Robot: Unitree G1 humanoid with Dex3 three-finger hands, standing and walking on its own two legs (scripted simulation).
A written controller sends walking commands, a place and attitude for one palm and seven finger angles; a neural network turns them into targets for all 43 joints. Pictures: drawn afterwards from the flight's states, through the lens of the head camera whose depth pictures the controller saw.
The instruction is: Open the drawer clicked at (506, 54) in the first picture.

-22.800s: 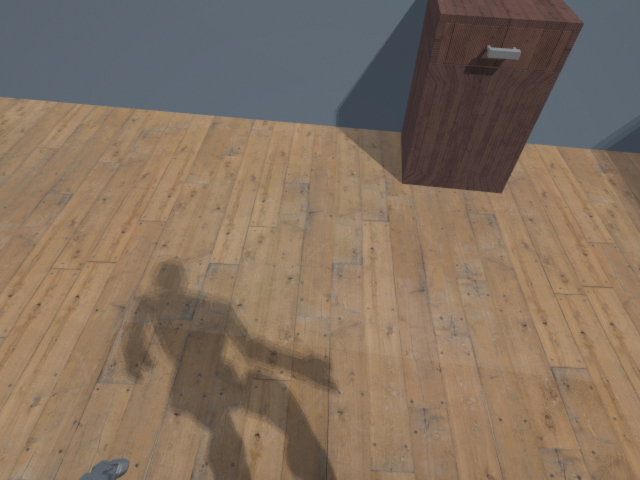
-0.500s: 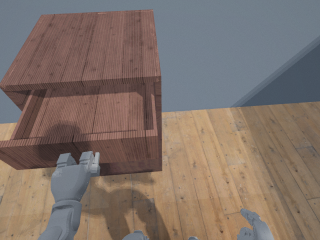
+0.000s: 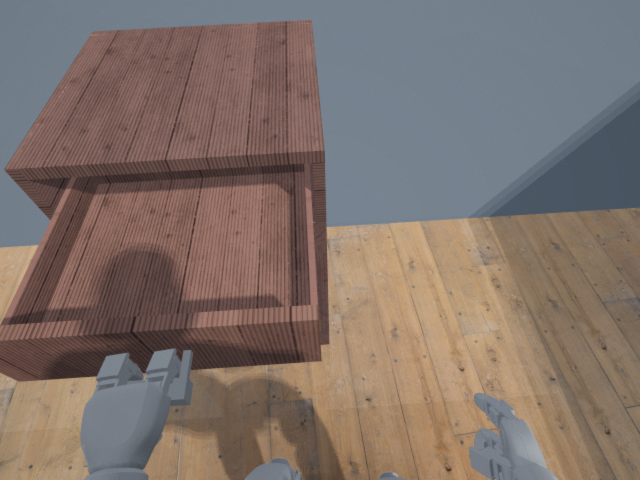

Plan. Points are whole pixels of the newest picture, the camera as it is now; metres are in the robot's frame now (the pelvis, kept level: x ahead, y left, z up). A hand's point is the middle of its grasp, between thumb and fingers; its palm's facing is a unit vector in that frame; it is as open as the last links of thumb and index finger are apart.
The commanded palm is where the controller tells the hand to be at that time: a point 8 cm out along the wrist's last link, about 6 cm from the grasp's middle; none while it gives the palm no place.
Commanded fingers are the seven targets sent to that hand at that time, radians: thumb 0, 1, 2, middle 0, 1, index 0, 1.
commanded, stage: pull the drawer open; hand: left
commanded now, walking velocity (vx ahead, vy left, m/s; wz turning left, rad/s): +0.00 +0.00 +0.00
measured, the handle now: (148, 376) +0.24 +0.24 -0.02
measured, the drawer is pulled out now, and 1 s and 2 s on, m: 0.27 0.30 0.28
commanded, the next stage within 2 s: open the thumb to release the handle in 0.44 s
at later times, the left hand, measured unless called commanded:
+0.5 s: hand (144, 455) +0.16 +0.23 -0.04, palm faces -0.08 -0.09 -0.99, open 6.0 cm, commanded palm +0.11 +0.22 +0.01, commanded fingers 0.00 0.90 0.90 -0.40 -1.35 -0.40 -1.35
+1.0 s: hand (142, 453) +0.16 +0.23 -0.04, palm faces -0.05 -0.06 -1.00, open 11.4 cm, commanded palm +0.14 +0.23 +0.01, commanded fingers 0.00 -0.50 0.30 -0.30 -1.20 -0.30 -1.20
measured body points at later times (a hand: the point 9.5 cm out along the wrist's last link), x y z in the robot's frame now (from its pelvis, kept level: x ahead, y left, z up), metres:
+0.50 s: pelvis +0.00 -0.01 -0.01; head +0.05 -0.03 +0.44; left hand +0.16 +0.23 +0.02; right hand +0.20 -0.23 -0.11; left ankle +0.00 +0.10 -0.67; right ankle -0.01 -0.10 -0.67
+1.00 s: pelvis +0.00 -0.02 -0.01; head +0.05 -0.04 +0.43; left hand +0.16 +0.23 +0.02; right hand +0.20 -0.23 -0.12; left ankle +0.00 +0.10 -0.67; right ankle -0.01 -0.10 -0.67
